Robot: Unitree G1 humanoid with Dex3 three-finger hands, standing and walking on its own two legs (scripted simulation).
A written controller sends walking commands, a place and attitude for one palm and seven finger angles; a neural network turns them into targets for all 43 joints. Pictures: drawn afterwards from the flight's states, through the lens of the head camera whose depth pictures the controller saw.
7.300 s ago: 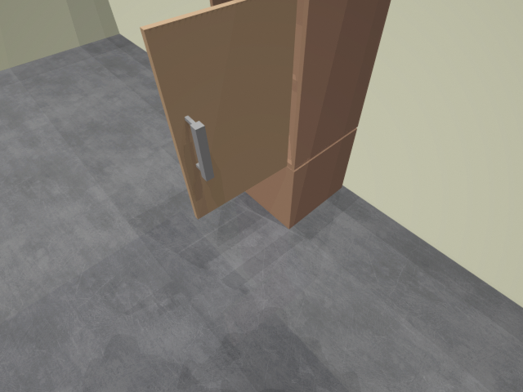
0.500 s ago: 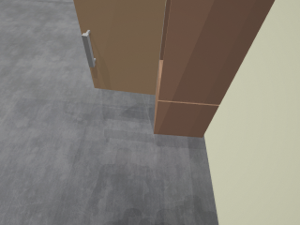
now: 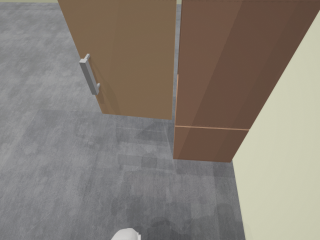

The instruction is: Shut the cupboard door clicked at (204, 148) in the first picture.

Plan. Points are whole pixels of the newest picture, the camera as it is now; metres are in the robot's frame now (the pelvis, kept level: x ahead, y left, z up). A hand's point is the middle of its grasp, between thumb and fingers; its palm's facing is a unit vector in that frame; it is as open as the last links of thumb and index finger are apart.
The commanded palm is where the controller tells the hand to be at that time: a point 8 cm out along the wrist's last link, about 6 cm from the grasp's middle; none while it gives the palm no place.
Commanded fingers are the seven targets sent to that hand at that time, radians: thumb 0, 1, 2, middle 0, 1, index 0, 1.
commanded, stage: take the last steps up to it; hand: left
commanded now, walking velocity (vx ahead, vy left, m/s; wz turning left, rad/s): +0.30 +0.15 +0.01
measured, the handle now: (91, 74) +0.74 +0.34 -0.05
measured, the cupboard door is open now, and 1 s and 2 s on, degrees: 87 87 87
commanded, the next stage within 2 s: come to a stop and stand still in 0.46 s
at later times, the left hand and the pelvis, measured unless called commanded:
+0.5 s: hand (75, 213) +0.21 +0.28 -0.17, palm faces +0.03 -0.98 -0.19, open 7.4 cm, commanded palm none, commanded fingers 0.00 0.90 0.90 -0.20 -0.30 -0.20 -0.30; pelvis +0.17 +0.10 +0.00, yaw -2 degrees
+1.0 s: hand (88, 177) +0.33 +0.28 -0.19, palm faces -0.02 -0.98 -0.19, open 7.4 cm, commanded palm none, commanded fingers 0.00 0.90 0.90 -0.20 -0.30 -0.20 -0.30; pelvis +0.24 +0.10 -0.01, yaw -2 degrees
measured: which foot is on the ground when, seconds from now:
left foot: up 0.00-0.24, down 0.26-1.00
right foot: down 0.00-0.26, up 0.28-0.62, down 0.64-1.00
